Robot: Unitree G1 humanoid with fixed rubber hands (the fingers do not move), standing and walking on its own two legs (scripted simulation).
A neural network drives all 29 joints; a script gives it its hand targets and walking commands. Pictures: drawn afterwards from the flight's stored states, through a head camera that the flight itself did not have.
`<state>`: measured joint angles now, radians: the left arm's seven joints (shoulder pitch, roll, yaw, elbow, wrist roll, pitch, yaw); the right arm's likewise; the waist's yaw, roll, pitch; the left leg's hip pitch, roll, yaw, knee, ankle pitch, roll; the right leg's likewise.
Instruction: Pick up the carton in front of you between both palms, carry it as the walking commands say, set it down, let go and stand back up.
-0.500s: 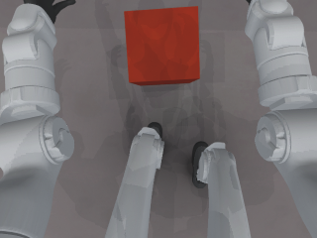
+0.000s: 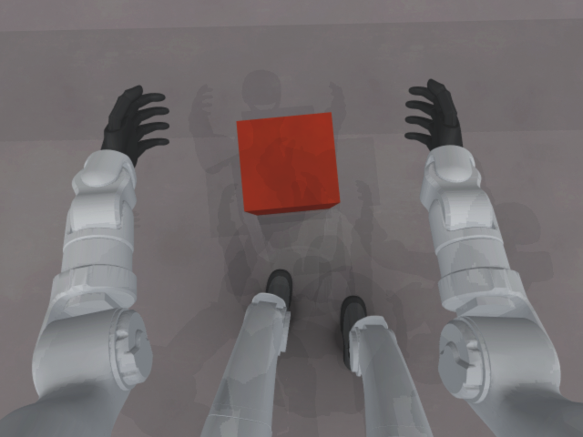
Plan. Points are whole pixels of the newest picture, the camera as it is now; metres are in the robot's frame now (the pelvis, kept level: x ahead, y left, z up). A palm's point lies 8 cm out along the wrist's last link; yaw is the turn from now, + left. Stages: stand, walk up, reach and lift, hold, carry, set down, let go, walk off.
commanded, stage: let go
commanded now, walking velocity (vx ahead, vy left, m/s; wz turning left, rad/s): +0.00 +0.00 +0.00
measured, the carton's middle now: (289, 170) +0.48 +0.11 -0.56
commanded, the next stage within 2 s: stand in 1.18 s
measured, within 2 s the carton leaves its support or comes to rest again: neither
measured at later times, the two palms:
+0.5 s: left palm (97, 312) +0.24 +0.24 +0.00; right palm (564, 289) +0.32 -0.20 -0.02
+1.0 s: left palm (131, 344) +0.23 +0.20 +0.02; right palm out of the picture +0.25 -0.27 +0.03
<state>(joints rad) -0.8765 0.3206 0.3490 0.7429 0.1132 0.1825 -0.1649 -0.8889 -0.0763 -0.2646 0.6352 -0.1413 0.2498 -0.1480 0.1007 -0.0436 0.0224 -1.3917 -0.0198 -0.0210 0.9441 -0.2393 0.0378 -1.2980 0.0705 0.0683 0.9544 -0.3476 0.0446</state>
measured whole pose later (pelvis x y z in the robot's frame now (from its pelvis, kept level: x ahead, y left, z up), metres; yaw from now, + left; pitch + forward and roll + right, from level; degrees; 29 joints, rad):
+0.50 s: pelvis +0.05 -0.01 +0.08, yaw +3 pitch +15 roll +0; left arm 0.02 0.21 0.08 0.48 -0.02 0.01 -0.10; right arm -0.08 -0.14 -0.11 0.54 -0.07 0.02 -0.03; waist 0.07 0.01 0.03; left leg -0.62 -0.04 -0.03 0.57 -0.21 0.02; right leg -0.54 0.03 0.07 0.60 -0.32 0.01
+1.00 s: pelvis +0.08 -0.05 +0.09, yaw +4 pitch -3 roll +1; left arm 0.22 0.22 0.05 0.43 0.02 0.12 -0.08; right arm 0.23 -0.21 -0.03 0.43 0.00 0.11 0.05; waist 0.00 -0.04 0.09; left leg -0.15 -0.02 -0.06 0.42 -0.22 -0.02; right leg -0.06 0.05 0.06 0.46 -0.34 -0.04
